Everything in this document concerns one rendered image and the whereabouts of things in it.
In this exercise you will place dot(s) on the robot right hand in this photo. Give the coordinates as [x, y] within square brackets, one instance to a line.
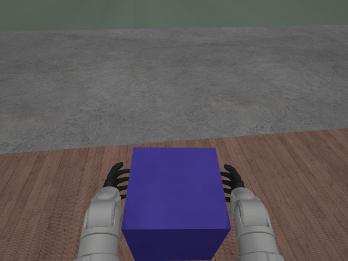
[235, 180]

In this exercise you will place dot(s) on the left robot forearm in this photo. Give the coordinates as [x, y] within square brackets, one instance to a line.
[101, 225]

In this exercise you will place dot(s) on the carton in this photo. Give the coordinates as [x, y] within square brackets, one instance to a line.
[175, 206]

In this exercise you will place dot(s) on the robot left hand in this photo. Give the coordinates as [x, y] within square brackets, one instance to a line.
[112, 176]

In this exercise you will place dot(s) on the right robot forearm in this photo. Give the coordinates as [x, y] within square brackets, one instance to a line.
[253, 227]

